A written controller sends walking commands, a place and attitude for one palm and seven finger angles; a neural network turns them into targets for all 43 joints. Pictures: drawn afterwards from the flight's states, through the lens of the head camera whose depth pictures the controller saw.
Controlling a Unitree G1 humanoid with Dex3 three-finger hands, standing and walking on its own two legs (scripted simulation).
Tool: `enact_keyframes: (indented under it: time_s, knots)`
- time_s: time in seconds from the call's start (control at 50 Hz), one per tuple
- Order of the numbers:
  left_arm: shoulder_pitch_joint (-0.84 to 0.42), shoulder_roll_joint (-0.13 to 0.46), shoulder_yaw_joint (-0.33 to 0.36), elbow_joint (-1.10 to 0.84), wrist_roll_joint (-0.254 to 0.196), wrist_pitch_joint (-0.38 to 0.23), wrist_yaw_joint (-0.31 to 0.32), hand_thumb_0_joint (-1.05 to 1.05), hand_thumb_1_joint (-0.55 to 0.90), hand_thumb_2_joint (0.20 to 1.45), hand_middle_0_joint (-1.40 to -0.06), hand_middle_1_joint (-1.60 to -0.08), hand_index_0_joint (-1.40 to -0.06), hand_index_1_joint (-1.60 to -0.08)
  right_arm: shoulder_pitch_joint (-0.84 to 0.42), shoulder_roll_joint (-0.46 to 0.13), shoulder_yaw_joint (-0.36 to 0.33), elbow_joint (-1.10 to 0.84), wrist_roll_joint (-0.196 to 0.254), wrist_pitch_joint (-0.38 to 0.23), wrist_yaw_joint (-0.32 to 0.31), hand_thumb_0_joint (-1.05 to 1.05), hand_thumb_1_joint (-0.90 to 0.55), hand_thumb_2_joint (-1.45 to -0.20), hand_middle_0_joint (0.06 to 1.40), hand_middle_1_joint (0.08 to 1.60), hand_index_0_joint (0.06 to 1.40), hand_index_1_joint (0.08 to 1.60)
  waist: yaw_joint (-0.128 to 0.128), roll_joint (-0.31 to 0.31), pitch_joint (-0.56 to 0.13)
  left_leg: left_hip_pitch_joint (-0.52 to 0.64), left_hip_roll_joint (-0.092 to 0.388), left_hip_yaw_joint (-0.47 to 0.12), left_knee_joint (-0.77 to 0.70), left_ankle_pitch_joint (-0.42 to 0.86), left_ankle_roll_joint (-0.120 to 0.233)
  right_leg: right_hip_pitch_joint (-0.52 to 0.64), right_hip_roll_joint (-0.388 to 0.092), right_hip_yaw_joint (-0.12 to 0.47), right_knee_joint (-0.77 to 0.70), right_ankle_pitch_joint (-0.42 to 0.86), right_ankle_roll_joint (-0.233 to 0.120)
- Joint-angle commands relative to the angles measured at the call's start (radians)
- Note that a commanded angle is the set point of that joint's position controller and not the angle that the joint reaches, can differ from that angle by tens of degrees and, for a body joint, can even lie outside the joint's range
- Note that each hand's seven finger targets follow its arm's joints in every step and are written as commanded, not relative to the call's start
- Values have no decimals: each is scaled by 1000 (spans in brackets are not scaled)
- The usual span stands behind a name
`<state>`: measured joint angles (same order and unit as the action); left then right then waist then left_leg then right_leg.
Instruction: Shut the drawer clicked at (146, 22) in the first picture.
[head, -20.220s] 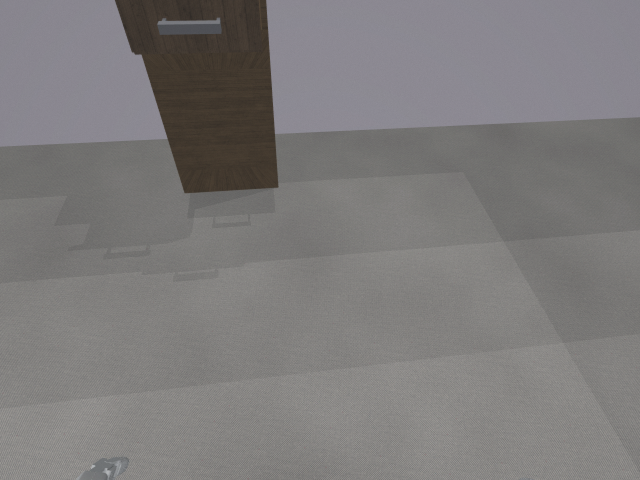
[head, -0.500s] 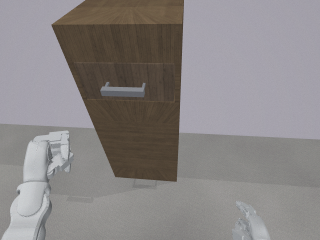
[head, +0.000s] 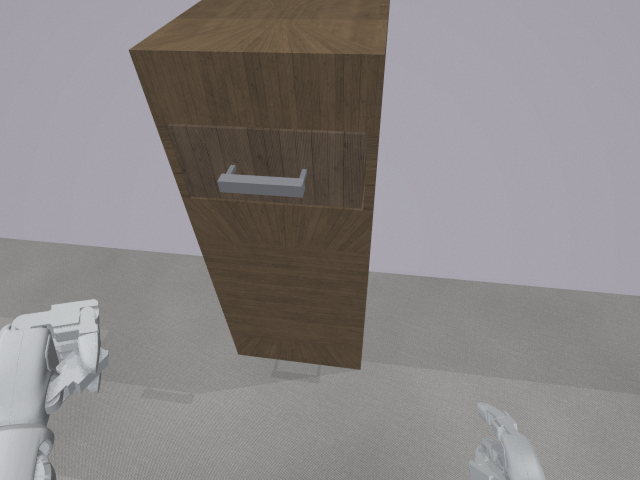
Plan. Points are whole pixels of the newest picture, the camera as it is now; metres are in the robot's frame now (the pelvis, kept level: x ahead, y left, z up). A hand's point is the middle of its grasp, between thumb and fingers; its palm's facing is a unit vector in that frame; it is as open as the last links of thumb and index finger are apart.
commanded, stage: step back with the hand held close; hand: left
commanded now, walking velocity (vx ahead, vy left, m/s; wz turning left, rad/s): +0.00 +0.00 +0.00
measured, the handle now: (264, 178) +0.64 +0.21 +0.03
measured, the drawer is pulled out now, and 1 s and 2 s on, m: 0.00 0.00 0.00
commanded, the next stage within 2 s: stop stepping back and stand still in 1.30 s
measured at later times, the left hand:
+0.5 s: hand (81, 362) +0.17 +0.25 +0.15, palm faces +0.26 -0.81 -0.52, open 3.2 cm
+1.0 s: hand out of the picture +0.09 +0.28 +0.15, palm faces +0.36 -0.82 -0.45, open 3.2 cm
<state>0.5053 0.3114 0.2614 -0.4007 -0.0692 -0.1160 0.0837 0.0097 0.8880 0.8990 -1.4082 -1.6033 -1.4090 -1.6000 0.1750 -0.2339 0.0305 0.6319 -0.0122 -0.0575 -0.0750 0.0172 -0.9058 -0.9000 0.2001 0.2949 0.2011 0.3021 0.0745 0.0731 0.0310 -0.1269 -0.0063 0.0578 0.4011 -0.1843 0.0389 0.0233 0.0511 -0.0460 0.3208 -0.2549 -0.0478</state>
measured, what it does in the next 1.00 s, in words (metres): shifts its weight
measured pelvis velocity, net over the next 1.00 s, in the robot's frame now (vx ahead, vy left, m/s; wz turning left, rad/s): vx -0.10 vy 0.04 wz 0.02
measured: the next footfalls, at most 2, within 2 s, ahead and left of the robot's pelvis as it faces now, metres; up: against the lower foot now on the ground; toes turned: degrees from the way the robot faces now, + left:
right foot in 1.32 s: -0.30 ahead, -0.09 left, +0.00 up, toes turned -2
right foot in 1.56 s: -0.22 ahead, -0.04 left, +0.00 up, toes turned -5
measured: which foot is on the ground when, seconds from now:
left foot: down 0.00-1.00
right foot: down 0.00-1.00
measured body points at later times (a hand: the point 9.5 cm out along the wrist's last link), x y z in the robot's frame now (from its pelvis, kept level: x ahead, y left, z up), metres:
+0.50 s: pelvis -0.03 +0.02 -0.01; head -0.01 +0.01 +0.44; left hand +0.15 +0.30 +0.18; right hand +0.14 -0.22 -0.10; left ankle +0.03 +0.09 -0.74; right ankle -0.04 -0.09 -0.74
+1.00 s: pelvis -0.10 +0.04 -0.02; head -0.08 +0.05 +0.43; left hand +0.06 +0.32 +0.18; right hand +0.08 -0.20 -0.10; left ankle +0.03 +0.09 -0.74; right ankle -0.04 -0.08 -0.74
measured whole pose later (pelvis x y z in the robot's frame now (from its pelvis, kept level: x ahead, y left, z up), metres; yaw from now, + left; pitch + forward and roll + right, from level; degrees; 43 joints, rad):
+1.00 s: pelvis -0.10 +0.04 -0.02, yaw +1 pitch -1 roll -3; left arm 0.60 0.39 0.35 -0.59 -0.03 -0.28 0.14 0.01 0.88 0.90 -1.41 -1.60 -1.41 -1.60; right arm 0.19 -0.23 -0.01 0.59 0.00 -0.04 -0.07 0.02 -0.90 -0.90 0.20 0.30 0.20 0.30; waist 0.01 0.03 0.06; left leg -0.46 -0.03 0.04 0.58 -0.19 0.05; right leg -0.32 0.06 -0.01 0.54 -0.20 0.00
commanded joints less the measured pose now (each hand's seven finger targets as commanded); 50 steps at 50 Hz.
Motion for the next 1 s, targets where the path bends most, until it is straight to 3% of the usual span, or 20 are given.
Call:
enact_keyframes:
  time_s: [0.0, 0.02, 0.04, 0.06, 0.08, 0.12, 0.18, 0.24, 0.32, 0.42, 0.58, 0.62, 0.68, 0.74, 0.8, 0.86, 0.9, 0.94, 0.98]
  knots:
    - [-93, 195, 119, -267, -7, -73, 22, 0, 900, 900, -1400, -1600, -1400, -1600, -139, -104, -35, -166, 2, -72, -9, 0, -900, -900, 200, 300, 200, 300, -5, -2, -86, 157, 28, -61, -25, 162, 7, -155, -53, 67, -78, 193, 22]
    - [-88, 194, 119, -270, -6, -71, 22, 0, 900, 900, -1400, -1600, -1400, -1600, -139, -103, -33, -166, 2, -73, -8, 0, -900, -900, 200, 300, 200, 300, -4, 23, -82, 154, 28, -60, -25, 172, 4, -153, -53, 67, -76, 203, 21]
    - [-160, 323, 244, -341, -2, -108, 28, 0, 900, 900, -1400, -1600, -1400, -1600, -125, -128, -35, -213, 19, -46, -3, 0, -900, -900, 200, 300, 200, 300, -49, -7, 5, 91, 41, -80, 11, 111, 28, -285, -98, 147, -114, 243, 50]
    - [-136, 316, 252, -301, 0, -124, 27, 0, 900, 900, -1400, -1600, -1400, -1600, -131, -111, -35, -196, 13, -31, -5, 0, -900, -900, 200, 300, 200, 300, -47, -17, 21, 64, 34, -90, 24, 90, 26, -294, -114, 151, -121, 260, 49]
    - [-46, 237, 184, -239, 3, -116, 18, 0, 900, 900, -1400, -1600, -1400, -1600, -133, -112, -39, -192, 10, -21, -2, 0, -900, -900, 200, 300, 200, 300, -53, -40, 28, 57, 37, -90, 29, 107, 26, -312, -123, 140, -107, 259, 51]
    - [13, 203, 156, -234, 8, -117, 14, 0, 900, 900, -1400, -1600, -1400, -1600, -117, -118, -48, -205, 12, -3, 3, 0, -900, -900, 200, 300, 200, 300, -56, -15, -34, 66, 52, -83, 26, 146, 26, -303, -123, 123, -71, 255, 55]
    - [72, 208, 164, -244, 4, -126, 15, 0, 900, 900, -1400, -1600, -1400, -1600, -103, -122, -59, -222, 18, 11, 0, 0, -900, -900, 200, 300, 200, 300, -55, 8, -131, 92, 72, -78, 16, 271, 27, -267, -110, 93, -11, 312, 67]
    - [109, 243, 204, -265, -4, -129, 21, 0, 900, 900, -1400, -1600, -1400, -1600, -103, -114, -69, -240, 24, 26, -2, 0, -900, -900, 200, 300, 200, 300, -52, -66, -209, 102, 86, -82, 25, 386, 29, -240, -99, 73, 38, 368, 73]
    - [137, 261, 226, -290, -12, -132, 29, 0, 900, 900, -1400, -1600, -1400, -1600, -106, -111, -76, -258, 29, 41, -7, 0, -900, -900, 200, 300, 200, 300, -51, -68, -218, 69, 95, -83, 30, 417, 28, -243, -94, 77, 73, 367, 69]
    - [134, 256, 213, -312, -10, -140, 41, 0, 900, 900, -1400, -1600, -1400, -1600, -94, -120, -80, -260, 28, 38, -11, 0, -900, -900, 200, 300, 200, 300, -56, -13, -188, -5, 101, -94, 14, 303, 27, -255, -90, 94, 85, 283, 62]
    - [113, 252, 214, -312, 9, -174, 59, 0, 900, 900, -1400, -1600, -1400, -1600, -85, -129, -82, -257, 26, 8, -20, 0, -900, -900, 200, 300, 200, 300, -68, -14, -93, -228, 123, -172, -103, -190, 40, -234, -65, 110, 91, 25, 49]
    - [100, 247, 215, -322, 19, -186, 61, 0, 900, 900, -1400, -1600, -1400, -1600, -85, -137, -83, -258, 23, -3, -19, 0, -900, -900, 200, 300, 200, 300, -68, 26, -80, -296, 145, -207, -151, -318, 47, -206, -47, 103, 124, -34, 49]
    - [101, 251, 235, -322, 31, -194, 64, 0, 900, 900, -1400, -1600, -1400, -1600, -88, -136, -85, -258, 19, -14, -24, 0, -900, -900, 200, 300, 200, 300, -59, 46, -85, -426, 165, -238, -205, -419, 58, -101, -24, 89, 204, -26, 47]
    - [99, 250, 243, -335, 37, -201, 62, 0, 900, 900, -1400, -1600, -1400, -1600, -87, -136, -90, -259, 18, -28, -23, 0, -900, -900, 200, 300, 200, 300, -59, 40, -100, -463, 167, -237, -204, -460, 59, -79, -15, 93, 228, -35, 44]
    - [108, 252, 243, -349, 34, -205, 61, 0, 900, 900, -1400, -1600, -1400, -1600, -72, -124, -91, -251, 18, -36, -16, 0, -900, -900, 200, 300, 200, 300, -64, -20, -105, -408, 120, -193, -101, -389, 42, -160, -52, 160, 146, -63, 21]
    - [69, 261, 226, -368, 20, -215, 69, 0, 900, 900, -1400, -1600, -1400, -1600, -44, -118, -95, -212, 14, -39, -7, 0, -900, -900, 200, 300, 200, 300, -85, -149, -114, -146, 42, -129, 169, -207, -4, -466, -177, 281, -18, -126, -36]
    - [49, 249, 202, -358, 22, -216, 79, 0, 900, 900, -1400, -1600, -1400, -1600, -35, -104, -91, -191, 13, -40, -5, 0, -900, -900, 200, 300, 200, 300, -99, -176, -125, -54, 26, -116, 256, -132, -14, -549, -230, 283, -34, -32, -50]
    - [25, 259, 197, -379, 28, -215, 82, 0, 900, 900, -1400, -1600, -1400, -1600, -45, -111, -90, -192, 13, -43, -11, 0, -900, -900, 200, 300, 200, 300, -100, -125, -116, -55, 35, -132, 181, -76, -7, -530, -192, 228, 24, 43, -23]
    - [42, 277, 219, -374, 31, -218, 85, 0, 900, 900, -1400, -1600, -1400, -1600, -68, -123, -88, -198, 11, -47, -23, 0, -900, -900, 200, 300, 200, 300, -91, -2, -92, -142, 105, -221, 26, -123, 20, -477, -86, 155, 109, -25, 25]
